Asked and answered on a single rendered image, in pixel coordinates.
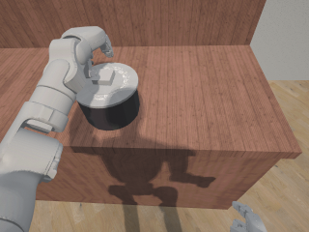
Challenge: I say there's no pot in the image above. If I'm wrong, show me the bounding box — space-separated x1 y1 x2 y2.
78 89 140 131

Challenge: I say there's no left robot upper arm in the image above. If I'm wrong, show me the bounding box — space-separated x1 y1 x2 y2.
0 128 64 232

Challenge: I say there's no right robot hand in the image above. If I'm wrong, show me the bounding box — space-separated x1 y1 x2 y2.
230 201 267 232

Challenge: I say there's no left robot forearm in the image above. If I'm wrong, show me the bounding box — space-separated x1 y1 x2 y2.
0 33 92 162

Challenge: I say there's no left robot hand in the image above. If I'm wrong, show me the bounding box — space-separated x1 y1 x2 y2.
61 26 114 79

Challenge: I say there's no table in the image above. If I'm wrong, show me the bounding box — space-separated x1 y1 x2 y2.
0 0 302 210

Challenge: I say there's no knob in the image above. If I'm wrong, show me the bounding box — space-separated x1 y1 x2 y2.
92 69 115 85

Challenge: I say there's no lid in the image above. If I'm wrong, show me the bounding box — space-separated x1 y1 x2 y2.
76 62 139 109

